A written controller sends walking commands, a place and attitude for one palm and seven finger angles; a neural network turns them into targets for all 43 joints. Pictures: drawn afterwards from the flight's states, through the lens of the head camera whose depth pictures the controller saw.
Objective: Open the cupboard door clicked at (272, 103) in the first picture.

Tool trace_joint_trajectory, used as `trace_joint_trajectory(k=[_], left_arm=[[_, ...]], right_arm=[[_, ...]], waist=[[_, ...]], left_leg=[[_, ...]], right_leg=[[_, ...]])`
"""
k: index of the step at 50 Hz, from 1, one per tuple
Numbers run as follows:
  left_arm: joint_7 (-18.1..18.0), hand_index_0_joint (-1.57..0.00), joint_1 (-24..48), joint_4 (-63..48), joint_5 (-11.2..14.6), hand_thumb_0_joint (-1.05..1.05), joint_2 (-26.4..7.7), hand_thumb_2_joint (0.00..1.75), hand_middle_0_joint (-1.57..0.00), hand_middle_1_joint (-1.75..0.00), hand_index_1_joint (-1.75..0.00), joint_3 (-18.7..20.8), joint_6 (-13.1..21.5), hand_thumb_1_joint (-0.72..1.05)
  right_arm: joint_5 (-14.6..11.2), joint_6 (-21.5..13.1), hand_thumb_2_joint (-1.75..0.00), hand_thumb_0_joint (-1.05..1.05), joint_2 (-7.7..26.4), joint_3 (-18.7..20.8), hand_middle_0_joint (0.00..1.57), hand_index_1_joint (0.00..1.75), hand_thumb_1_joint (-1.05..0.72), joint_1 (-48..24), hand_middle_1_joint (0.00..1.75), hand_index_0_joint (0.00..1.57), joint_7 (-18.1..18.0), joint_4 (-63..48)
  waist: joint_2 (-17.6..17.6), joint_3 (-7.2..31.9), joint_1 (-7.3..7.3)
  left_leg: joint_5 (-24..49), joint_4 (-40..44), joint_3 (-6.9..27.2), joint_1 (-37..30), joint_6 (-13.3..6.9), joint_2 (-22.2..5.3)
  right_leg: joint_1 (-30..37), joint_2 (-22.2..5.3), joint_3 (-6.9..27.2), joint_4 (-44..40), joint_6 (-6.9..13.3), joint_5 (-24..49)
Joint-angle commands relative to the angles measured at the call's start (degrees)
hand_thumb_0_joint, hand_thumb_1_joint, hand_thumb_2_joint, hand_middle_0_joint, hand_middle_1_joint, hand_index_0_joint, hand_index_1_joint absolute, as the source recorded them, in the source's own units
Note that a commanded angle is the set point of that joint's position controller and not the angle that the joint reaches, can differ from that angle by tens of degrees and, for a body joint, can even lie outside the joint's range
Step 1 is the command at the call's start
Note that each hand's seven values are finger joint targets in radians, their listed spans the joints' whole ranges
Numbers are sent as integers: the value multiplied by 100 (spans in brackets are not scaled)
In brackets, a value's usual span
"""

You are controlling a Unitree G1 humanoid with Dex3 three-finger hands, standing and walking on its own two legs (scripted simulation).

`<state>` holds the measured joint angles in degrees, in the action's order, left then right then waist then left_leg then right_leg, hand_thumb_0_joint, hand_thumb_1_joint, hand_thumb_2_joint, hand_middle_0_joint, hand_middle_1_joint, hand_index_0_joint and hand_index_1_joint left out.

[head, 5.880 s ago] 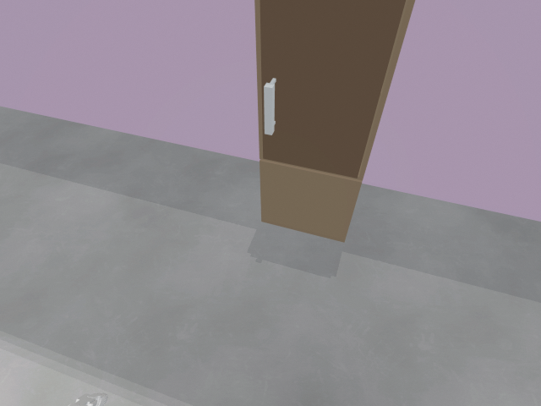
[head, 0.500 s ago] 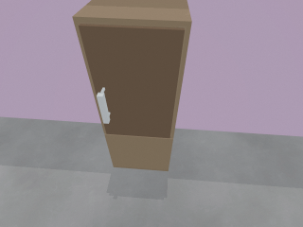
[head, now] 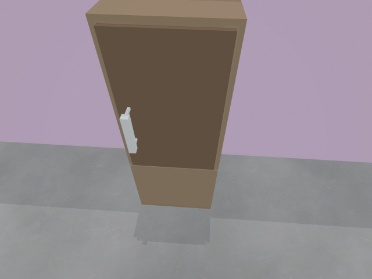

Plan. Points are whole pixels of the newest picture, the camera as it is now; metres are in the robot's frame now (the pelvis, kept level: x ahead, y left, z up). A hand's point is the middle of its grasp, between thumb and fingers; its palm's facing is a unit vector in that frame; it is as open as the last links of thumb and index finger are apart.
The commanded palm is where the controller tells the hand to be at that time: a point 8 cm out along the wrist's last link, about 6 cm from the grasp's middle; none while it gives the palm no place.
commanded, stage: shuffle to correct the standing spot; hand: left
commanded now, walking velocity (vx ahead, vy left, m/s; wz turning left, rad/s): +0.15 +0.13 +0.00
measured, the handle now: (130, 130) +0.60 +0.23 -0.09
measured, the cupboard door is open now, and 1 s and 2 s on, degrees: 0 0 0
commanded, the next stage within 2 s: come to a stop and stand still in 0.10 s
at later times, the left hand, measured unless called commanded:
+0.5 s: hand out of the picture +0.09 +0.24 -0.17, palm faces +0.05 -0.98 -0.20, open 7.3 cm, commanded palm none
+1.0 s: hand out of the picture +0.12 +0.26 -0.16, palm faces +0.02 -0.98 -0.22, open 7.3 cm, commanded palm none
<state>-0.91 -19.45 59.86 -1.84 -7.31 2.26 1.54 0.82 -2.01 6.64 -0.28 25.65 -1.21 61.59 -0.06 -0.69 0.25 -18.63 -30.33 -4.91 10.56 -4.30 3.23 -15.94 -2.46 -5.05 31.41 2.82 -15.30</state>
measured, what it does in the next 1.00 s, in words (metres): steps to the left: left foot, then right foot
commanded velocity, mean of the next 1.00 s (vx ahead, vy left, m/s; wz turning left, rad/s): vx -0.02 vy -0.02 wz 0.00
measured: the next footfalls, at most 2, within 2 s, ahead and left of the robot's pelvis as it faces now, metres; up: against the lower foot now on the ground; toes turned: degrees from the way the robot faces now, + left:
left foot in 0.26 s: +0.13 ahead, +0.17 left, +0.00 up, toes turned +6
right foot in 0.52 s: +0.13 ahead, -0.04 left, +0.00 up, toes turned +2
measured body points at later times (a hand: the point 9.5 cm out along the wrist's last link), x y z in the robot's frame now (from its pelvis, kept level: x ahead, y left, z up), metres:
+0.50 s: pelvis +0.07 +0.06 +0.00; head +0.09 +0.07 +0.45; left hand +0.09 +0.29 -0.15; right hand +0.09 -0.16 -0.15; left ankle +0.09 +0.17 -0.73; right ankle +0.08 -0.04 -0.72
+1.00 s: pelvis +0.06 +0.08 +0.00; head +0.06 +0.08 +0.45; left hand +0.12 +0.32 -0.14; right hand +0.11 -0.15 -0.15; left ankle +0.09 +0.17 -0.73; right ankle +0.09 -0.04 -0.73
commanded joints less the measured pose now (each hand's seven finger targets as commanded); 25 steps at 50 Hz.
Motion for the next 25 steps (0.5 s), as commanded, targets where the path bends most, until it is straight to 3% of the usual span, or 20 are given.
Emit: trace_joint_trajectory(k=[1, 2, 3, 5, 7, 9, 10, 11, 12, 13, 14, 15, 17, 19, 20, 22, 24, 25], left_arm=[[-106, -20, -1595, 158, 54, 0, -1039, 90, -20, -30, -30, 315, 197, 90], [-137, -20, -1326, 126, 41, 0, -936, 90, -20, -30, -30, 301, 195, 90], [-152, -20, -987, 22, 24, 0, -812, 90, -20, -30, -30, 266, 187, 90], [-124, -20, -309, -205, -11, 0, -807, 90, -20, -30, -30, 250, 186, 90], [-84, -20, 34, -318, -42, 0, -987, 90, -20, -30, -30, 298, 164, 90], [-32, -20, 144, -357, -30, 0, -1101, 90, -20, -30, -30, 328, 80, 90], [-3, -20, 114, -357, -30, 0, -1027, 90, -20, -30, -30, 311, 14, 90], [15, -20, 22, -395, -42, 0, -805, 90, -20, -30, -30, 256, -43, 90], [47, -20, -37, -475, 15, 0, -488, 90, -20, -30, -30, 185, -100, 90], [55, -20, -54, -626, 44, 0, -233, 90, -20, -30, -30, 130, -81, 90], [38, -20, -11, -626, 21, 0, -260, 90, -20, -30, -30, 118, -63, 90], [23, -20, 16, -502, 12, 0, -140, 90, -20, -30, -30, 85, -59, 90], [29, -20, -236, -243, 46, 0, -145, 90, -20, -30, -30, 25, -55, 90], [5, -20, -324, -116, 86, 0, -74, 90, -20, -30, -30, -57, -99, 90], [-11, -20, -266, -112, 107, 0, -129, 90, -20, -30, -30, -58, -124, 90], [-31, -20, -217, -150, 101, 0, -242, 90, -20, -30, -30, -32, -158, 90], [-52, -20, -305, -167, 65, 0, -372, 90, -20, -30, -30, 4, -154, 90], [-68, -20, -265, -220, 46, 0, -510, 90, -20, -30, -30, 32, -141, 90]], right_arm=[[56, -73, -90, 0, 561, 195, 20, 30, -90, -416, 30, 20, 42, -551], [70, -40, -90, 0, 542, 235, 20, 30, -90, -635, 30, 20, 87, -564], [75, -16, -90, 0, 513, 244, 20, 30, -90, -637, 30, 20, 144, -558], [49, 74, -90, 0, 349, 258, 20, 30, -90, -486, 30, 20, 249, -538], [33, 98, -90, 0, 179, 250, 20, 30, -90, -335, 30, 20, 294, -511], [48, 71, -90, 0, 202, 243, 20, 30, -90, 33, 30, 20, 268, -422], [51, 51, -90, 0, 323, 253, 20, 30, -90, 216, 30, 20, 233, -332], [65, 23, -90, 0, 511, 303, 20, 30, -90, 506, 30, 20, 187, -297], [128, -21, -90, 0, 872, 357, 20, 30, -90, 736, 30, 20, 119, -292], [158, -25, -90, 0, 1294, 415, 20, 30, -90, 852, 30, 20, 35, -369], [170, -16, -90, 0, 1275, 406, 20, 30, -90, 467, 30, 20, 22, -467], [165, -32, -90, 0, 1138, 358, 20, 30, -90, -46, 30, 20, -3, -540], [132, -124, -90, 0, 753, 205, 20, 30, -90, -748, 30, 20, -43, -628], [103, -129, -90, 0, 807, 187, 20, 30, -90, -802, 30, 20, -90, -536], [88, -83, -90, 0, 880, 216, 20, 30, -90, -763, 30, 20, -105, -491], [59, 10, -90, 0, 959, 289, 20, 30, -90, -682, 30, 20, -135, -418], [28, 76, -90, 0, 939, 345, 20, 30, -90, -750, 30, 20, -138, -393], [10, 92, -90, 0, 851, 356, 20, 30, -90, -742, 30, 20, -126, -417]], waist=[[-1171, -192, -642], [-1112, -532, -548], [-964, -602, -361], [-994, -571, -28], [-850, -673, 123], [-677, -609, 266], [-435, -605, 290], [169, -576, 366], [1315, -507, 378], [1779, -429, 390], [1036, -349, 272], [997, -315, 104], [616, -240, -158], [686, 56, -157], [759, 143, -94], [545, 171, -64], [405, 147, -135], [193, 121, -109]], left_leg=[[-1483, -2259, 219, 3034, 228, -354], [-1238, -2752, 479, 3182, 218, -580], [-904, -2892, 656, 3015, 201, -767], [-319, -2292, 515, 2023, 264, -862], [162, -1353, 167, 783, 328, -699], [524, -548, -301, -144, 439, -387], [300, -241, -437, -424, 514, -309], [-91, 124, -166, -537, 557, -431], [-764, 1098, 1280, -391, 253, -1403], [-1153, 2096, 2923, -99, -386, -2393], [-1427, 2221, 3159, 350, -707, -2574], [-1000, 2138, 2866, 661, -719, -2424], [1041, 1816, 1734, 868, -557, -2088], [3097, 1379, 1068, 392, -543, -1916], [3492, 1211, 946, 228, -557, -1932], [3678, 966, 912, 175, -507, -1935], [3076, 670, 857, 320, -265, -1723], [2599, 520, 740, 491, -89, -1518]], right_leg=[[2132, -2584, 3329, -1845, 1374, -83], [1659, -2473, 3115, -1949, 1378, -303], [1215, -2275, 2603, -1953, 1226, -469], [55, -1830, 1447, -2074, 809, -565], [-1037, -1556, 834, -2021, 559, -907], [-1464, -1177, 496, -1610, 346, -1582], [-1518, -977, 379, -1156, 289, -1781], [-1583, -723, 196, -308, 189, -1725], [-1812, -156, -205, 968, -52, -1696], [-2052, 216, -243, 2115, -166, -2081], [-1808, -8, 241, 2729, -13, -1756], [-1670, -139, 406, 3032, -48, -1373], [-1029, -320, 549, 2458, -178, -817], [-519, -182, 362, 1508, -312, -734], [-341, -120, 279, 1124, -340, -761], [8, -28, 194, 385, -342, -371], [364, -36, 272, -383, -300, 408], [459, -189, 533, -503, -221, 994]])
